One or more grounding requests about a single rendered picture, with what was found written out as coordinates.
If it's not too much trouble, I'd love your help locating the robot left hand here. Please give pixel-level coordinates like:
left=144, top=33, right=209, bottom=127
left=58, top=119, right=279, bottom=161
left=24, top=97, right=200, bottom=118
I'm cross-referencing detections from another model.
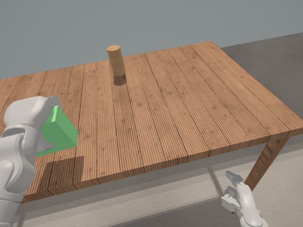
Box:
left=4, top=96, right=62, bottom=153

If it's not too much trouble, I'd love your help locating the table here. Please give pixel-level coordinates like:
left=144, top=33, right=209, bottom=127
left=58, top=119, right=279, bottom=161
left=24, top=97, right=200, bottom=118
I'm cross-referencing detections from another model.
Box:
left=0, top=41, right=303, bottom=214

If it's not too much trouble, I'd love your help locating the sponge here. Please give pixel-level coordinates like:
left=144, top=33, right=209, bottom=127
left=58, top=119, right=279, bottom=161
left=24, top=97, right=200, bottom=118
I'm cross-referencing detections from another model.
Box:
left=36, top=105, right=78, bottom=157

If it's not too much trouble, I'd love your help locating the robot left forearm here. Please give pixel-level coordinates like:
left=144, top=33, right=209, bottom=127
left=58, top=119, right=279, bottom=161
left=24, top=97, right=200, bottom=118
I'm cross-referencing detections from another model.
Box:
left=0, top=124, right=40, bottom=227

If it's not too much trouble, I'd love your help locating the robot right hand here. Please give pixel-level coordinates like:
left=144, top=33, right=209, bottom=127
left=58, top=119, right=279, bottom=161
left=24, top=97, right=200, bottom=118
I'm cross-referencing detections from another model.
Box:
left=221, top=171, right=257, bottom=215

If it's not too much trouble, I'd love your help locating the robot right forearm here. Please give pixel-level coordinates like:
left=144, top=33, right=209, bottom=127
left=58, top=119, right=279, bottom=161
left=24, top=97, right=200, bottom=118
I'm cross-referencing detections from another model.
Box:
left=240, top=207, right=268, bottom=227

